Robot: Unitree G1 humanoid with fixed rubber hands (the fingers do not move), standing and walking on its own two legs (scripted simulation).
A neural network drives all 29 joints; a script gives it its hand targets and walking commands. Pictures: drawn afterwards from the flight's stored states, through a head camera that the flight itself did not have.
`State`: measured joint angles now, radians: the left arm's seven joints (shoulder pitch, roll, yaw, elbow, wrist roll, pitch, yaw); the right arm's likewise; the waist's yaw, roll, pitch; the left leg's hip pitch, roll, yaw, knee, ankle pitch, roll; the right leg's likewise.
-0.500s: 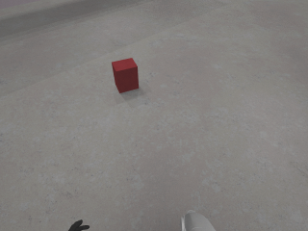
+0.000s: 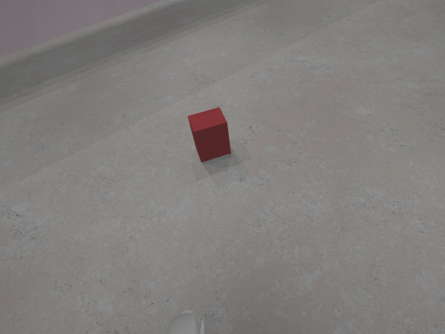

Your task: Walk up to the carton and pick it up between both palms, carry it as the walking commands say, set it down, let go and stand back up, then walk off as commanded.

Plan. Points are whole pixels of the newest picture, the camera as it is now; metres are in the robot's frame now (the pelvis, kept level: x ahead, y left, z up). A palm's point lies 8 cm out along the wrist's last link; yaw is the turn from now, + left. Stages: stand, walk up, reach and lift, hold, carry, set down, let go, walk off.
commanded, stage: walk up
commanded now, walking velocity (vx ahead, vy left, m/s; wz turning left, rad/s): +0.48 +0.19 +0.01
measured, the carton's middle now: (210, 135) +1.29 +0.19 -0.65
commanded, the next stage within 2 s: none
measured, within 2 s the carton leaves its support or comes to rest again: neither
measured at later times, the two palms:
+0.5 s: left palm (107, 257) +0.32 +0.34 -0.14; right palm (323, 291) +0.23 -0.16 -0.12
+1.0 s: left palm (135, 194) +0.48 +0.29 -0.11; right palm (318, 180) +0.53 -0.22 -0.16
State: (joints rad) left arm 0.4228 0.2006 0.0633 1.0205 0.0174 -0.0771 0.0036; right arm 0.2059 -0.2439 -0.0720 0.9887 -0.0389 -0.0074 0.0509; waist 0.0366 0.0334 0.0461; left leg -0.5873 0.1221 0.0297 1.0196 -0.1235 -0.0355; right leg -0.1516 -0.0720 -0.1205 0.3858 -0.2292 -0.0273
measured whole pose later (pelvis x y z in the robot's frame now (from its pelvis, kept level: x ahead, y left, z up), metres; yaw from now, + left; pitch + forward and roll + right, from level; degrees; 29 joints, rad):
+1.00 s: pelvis +0.49 +0.03 +0.00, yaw +0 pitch +0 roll +3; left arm 0.35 0.21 0.06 1.01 0.02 -0.08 0.00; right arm 0.24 -0.25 -0.08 1.02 -0.04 -0.01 0.04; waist 0.02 0.04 0.04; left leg -0.53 0.12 0.03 1.08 -0.18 -0.03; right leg -0.20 -0.08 -0.13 0.42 -0.22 -0.03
